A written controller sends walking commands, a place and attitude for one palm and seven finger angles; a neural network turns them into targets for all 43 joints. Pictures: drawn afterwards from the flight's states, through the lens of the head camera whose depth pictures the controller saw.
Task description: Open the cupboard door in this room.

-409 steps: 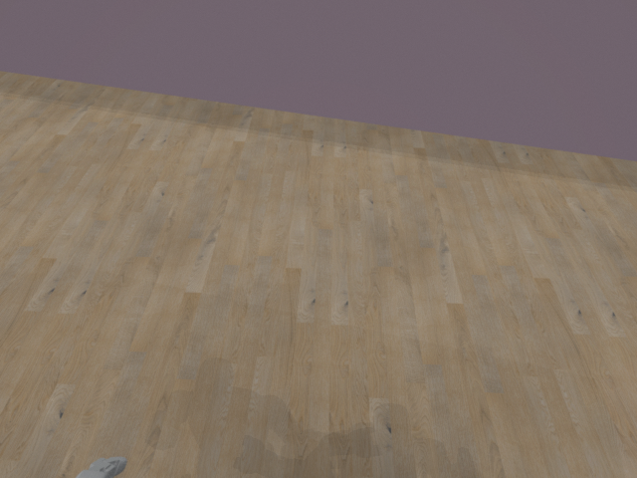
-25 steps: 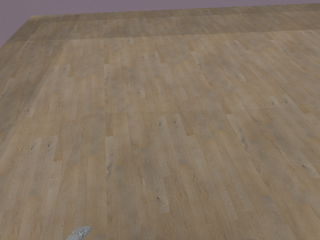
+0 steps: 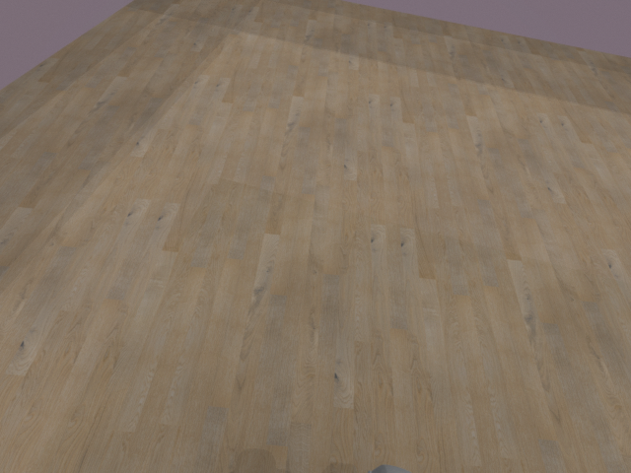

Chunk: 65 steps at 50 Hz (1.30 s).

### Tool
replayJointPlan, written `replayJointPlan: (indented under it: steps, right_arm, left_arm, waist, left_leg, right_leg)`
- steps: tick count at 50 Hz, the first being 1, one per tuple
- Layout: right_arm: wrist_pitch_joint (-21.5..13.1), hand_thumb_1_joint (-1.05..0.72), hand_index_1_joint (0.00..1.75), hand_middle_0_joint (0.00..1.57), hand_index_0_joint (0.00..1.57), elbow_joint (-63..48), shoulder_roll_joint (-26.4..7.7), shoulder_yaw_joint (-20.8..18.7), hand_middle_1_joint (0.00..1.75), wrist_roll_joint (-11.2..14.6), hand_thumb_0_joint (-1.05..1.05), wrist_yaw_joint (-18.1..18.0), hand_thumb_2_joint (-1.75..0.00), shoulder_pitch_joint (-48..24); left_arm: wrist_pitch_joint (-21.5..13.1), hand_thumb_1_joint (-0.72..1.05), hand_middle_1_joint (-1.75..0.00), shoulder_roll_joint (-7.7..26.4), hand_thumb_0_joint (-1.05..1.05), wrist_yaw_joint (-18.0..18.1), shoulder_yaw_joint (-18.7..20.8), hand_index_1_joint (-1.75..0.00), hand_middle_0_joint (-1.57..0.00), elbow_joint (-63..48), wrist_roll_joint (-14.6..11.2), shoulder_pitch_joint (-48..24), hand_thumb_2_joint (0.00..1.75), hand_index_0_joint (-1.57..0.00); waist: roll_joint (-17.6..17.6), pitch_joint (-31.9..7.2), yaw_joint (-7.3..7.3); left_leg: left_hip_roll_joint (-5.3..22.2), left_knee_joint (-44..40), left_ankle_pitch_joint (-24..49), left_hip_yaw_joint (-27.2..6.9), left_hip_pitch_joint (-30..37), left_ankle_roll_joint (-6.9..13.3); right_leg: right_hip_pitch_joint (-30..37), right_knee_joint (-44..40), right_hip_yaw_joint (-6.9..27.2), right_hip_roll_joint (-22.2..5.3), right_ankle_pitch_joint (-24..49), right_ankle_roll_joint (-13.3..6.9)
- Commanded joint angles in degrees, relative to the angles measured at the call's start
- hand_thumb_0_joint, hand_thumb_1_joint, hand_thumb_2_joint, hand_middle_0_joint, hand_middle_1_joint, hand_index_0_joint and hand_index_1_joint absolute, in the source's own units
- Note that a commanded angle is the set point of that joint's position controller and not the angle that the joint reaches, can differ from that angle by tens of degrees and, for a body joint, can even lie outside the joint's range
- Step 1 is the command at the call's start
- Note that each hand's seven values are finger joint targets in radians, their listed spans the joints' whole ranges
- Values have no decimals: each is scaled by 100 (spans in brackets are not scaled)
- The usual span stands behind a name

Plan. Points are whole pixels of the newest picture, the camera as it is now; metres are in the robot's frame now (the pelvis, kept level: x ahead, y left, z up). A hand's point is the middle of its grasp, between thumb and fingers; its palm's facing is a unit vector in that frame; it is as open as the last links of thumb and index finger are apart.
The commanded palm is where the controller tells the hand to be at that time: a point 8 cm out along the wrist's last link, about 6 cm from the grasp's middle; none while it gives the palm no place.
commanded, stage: turn or walk to find it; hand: left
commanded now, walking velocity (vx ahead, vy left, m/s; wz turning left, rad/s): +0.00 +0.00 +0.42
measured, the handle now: out of the picture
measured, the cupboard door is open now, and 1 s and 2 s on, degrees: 0 0 0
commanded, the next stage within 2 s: none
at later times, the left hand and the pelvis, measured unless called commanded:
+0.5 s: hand out of the picture +0.04 +0.17 -0.14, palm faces +0.23 -0.94 -0.27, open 7.3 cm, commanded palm none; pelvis -0.02 -0.04 +0.01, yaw +13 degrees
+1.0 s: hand out of the picture -0.11 +0.23 -0.16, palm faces +0.46 -0.85 -0.25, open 7.4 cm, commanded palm none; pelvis -0.06 +0.01 +0.01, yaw +25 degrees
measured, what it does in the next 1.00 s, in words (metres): steps on the spot, turning left: right foot, then left foot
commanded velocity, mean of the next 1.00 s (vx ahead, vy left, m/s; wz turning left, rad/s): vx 0.00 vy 0.00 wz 0.42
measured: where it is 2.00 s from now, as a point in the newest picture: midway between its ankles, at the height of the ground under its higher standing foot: outside the picture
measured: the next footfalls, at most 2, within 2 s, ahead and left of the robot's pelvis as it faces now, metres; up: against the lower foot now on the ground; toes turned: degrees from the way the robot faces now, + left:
right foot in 0.34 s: +0.04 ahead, -0.13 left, +0.00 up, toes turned +5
left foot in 0.78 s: -0.05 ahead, +0.12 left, +0.00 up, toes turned +25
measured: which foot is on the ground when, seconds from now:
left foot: down 0.00-0.36, up 0.38-0.76, down 0.78-1.00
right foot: up 0.00-0.32, down 0.34-0.78, up 0.80-1.00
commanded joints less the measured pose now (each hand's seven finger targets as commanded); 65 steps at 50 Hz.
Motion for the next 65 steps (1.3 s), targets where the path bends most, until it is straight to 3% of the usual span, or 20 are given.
replayJointPlan:
  steps: [1, 9, 15, 16, 18, 19, 21, 23, 32, 36, 37, 39, 40, 41, 46, 56, 60, 61, 63, 65]
  right_arm:
    - [-128, -90, 30, 20, 20, -257, -1114, -184, 30, -1, 0, -111, -90, 233]
    - [-59, -90, 30, 20, 20, -256, -1151, -272, 30, -38, 0, -82, -90, 452]
    - [-1, -90, 30, 20, 20, -355, -1115, -323, 30, -22, 0, -43, -90, 250]
    - [-12, -90, 30, 20, 20, -373, -998, -327, 30, 16, 0, -17, -90, 230]
    - [-6, -90, 30, 20, 20, -606, -515, -251, 30, 37, 0, 25, -90, 224]
    - [108, -90, 30, 20, 20, -523, -779, -315, 30, -43, 0, 5, -90, 248]
    - [182, -90, 30, 20, 20, -355, -742, -348, 30, -29, 0, 66, -90, 257]
    - [197, -90, 30, 20, 20, -204, -631, -299, 30, -41, 0, 110, -90, 540]
    - [127, -90, 30, 20, 20, -339, -469, -149, 30, 38, 0, 95, -90, -172]
    - [51, -90, 30, 20, 20, -243, -530, -136, 30, 50, 0, 70, -90, 285]
    - [-3, -90, 30, 20, 20, -187, -686, -166, 30, 33, 0, 76, -90, 492]
    - [-50, -90, 30, 20, 20, -182, -1656, -374, 30, -10, 0, 41, -90, 911]
    - [-58, -90, 30, 20, 20, -59, -1597, -367, 30, -18, 0, -31, -90, 1047]
    - [-47, -90, 30, 20, 20, -109, -1491, -332, 30, -24, 0, -81, -90, 796]
    - [-123, -90, 30, 20, 20, -293, -1109, -192, 30, 5, 0, -101, -90, 209]
    - [-27, -90, 30, 20, 20, -298, -1131, -301, 30, -56, 0, -64, -90, 469]
    - [19, -90, 30, 20, 20, -402, -1118, -331, 30, -43, 0, -35, -90, 269]
    - [19, -90, 30, 20, 20, -424, -1022, -336, 30, -3, 0, -16, -90, 200]
    - [21, -90, 30, 20, 20, -631, -455, -256, 30, 30, 0, 28, -90, 267]
    - [181, -90, 30, 20, 20, -476, -807, -381, 30, -49, 0, 46, -90, 176]
  left_arm:
    - [-239, 90, -30, 310, 0, -81, 54, -30, -20, -528, -5, -213, 90, -20]
    - [-226, 90, -30, 199, 0, -30, 9, -30, -20, -764, -23, -553, 90, -20]
    - [-347, 90, -30, 209, 0, 7, 21, -30, -20, -708, -54, -15, 90, -20]
    - [-400, 90, -30, 376, 0, 31, 44, -30, -20, -685, -28, 212, 90, -20]
    - [-450, 90, -30, 1087, 0, 76, 171, -30, -20, -751, 78, 279, 90, -20]
    - [-475, 90, -30, 979, 0, 90, 210, -30, -20, -835, 12, 113, 90, -20]
    - [-434, 90, -30, 654, 0, 91, 125, -30, -20, -927, 11, -410, 90, -20]
    - [-481, 90, -30, 462, 0, 74, 58, -30, -20, -975, 27, -588, 90, -20]
    - [-435, 90, -30, 845, 0, 47, 162, -30, -20, -543, 107, 294, 90, -20]
    - [-369, 90, -30, 901, 0, 31, 199, -30, -20, -486, 69, 55, 90, -20]
    - [-328, 90, -30, 804, 0, 21, 194, -30, -20, -514, 22, 71, 90, -20]
    - [-254, 90, -30, 188, 0, -23, 40, -30, -20, -841, -1, -35, 90, -20]
    - [-174, 90, -30, 305, 0, 33, 23, -30, -20, -841, 32, -404, 90, -20]
    - [-163, 90, -30, 297, 0, 18, 53, -30, -20, -808, 13, -538, 90, -20]
    - [-223, 90, -30, 315, 0, -87, 67, -30, -20, -485, 10, -139, 90, -20]
    - [-244, 90, -30, 165, 0, -18, 19, -30, -20, -791, -24, -546, 90, -20]
    - [-305, 90, -30, 173, 0, 9, 31, -30, -20, -700, -53, 15, 90, -20]
    - [-354, 90, -30, 293, 0, 24, 57, -30, -20, -654, -36, 263, 90, -20]
    - [-418, 90, -30, 1061, 0, 76, 195, -30, -20, -759, 88, 265, 90, -20]
    - [-409, 90, -30, 845, 0, 85, 187, -30, -20, -940, 16, -268, 90, -20]
  waist:
    - [1105, -643, -138]
    - [1073, -613, -300]
    - [1005, -826, -18]
    - [693, -916, 94]
    - [-1221, -709, 168]
    - [-1387, -639, 141]
    - [-399, -126, -144]
    - [-415, -179, -263]
    - [-909, -413, 220]
    - [-815, -611, -68]
    - [-357, -739, -194]
    - [2150, -781, -409]
    - [1937, -813, -563]
    - [1779, -650, -436]
    - [1115, -624, -122]
    - [1144, -597, -298]
    - [1024, -733, -22]
    - [801, -824, 117]
    - [-1433, -563, 166]
    - [-862, -89, -8]
  left_leg:
    - [1381, -1387, 3354, -1358, 935, 660]
    - [1366, -1405, 2816, -1972, 909, 831]
    - [926, -874, 2563, -2144, 118, 515]
    - [699, -539, 2028, -1975, -262, 268]
    - [-449, 1527, -1353, -661, -1808, -349]
    - [-178, 2447, -1434, -968, -1687, -335]
    - [-4, 3388, -825, -906, -1669, -354]
    - [63, 3554, -352, -663, -1609, -480]
    - [104, 1381, -909, -25, -988, -578]
    - [64, -154, -22, 193, 12, -475]
    - [174, -947, 706, 86, 687, -396]
    - [2264, -1581, 3166, -2438, 1409, 616]
    - [2220, -1649, 2785, -2447, 1004, 700]
    - [2029, -1632, 2338, -2330, 805, 740]
    - [1284, -1560, 2604, -1441, 815, 626]
    - [1293, -1480, 2271, -2255, 601, 811]
    - [958, -1176, 1764, -2365, -173, 579]
    - [729, -850, 1401, -2180, -515, 359]
    - [-521, 1390, -1224, -709, -2080, -354]
    - [-144, 3054, -990, -1024, -1694, -304]
  right_leg:
    - [-656, 642, 400, 40, 488, 60]
    - [-323, -552, 439, 277, 281, 81]
    - [1255, -2888, 261, 538, 1347, -46]
    - [1867, -3603, 442, 299, 1854, -94]
    - [2238, -4147, 2399, -1952, 2424, -1106]
    - [1576, -4315, 2380, -1984, 2085, -1313]
    - [946, -4266, 1697, -1478, 1781, -1206]
    - [1108, -4029, 855, -1078, 2354, -1044]
    - [1855, -3476, 426, -1287, 3955, -1210]
    - [1516, -2871, 62, -1230, 3571, -876]
    - [1073, -2349, -141, -1093, 3082, -597]
    - [-831, -263, -300, 12, -805, 19]
    - [-715, 314, 247, -1, -721, -22]
    - [-870, 622, 409, -12, -418, -32]
    - [-627, 559, 420, 85, 626, 52]
    - [-31, -926, 460, 381, 281, 6]
    - [1231, -2582, 336, 564, 1126, -87]
    - [1835, -3400, 410, 428, 1626, -118]
    - [2212, -4408, 2618, -1847, 1229, -1032]
    - [655, -4700, 2412, -1736, 411, -1249]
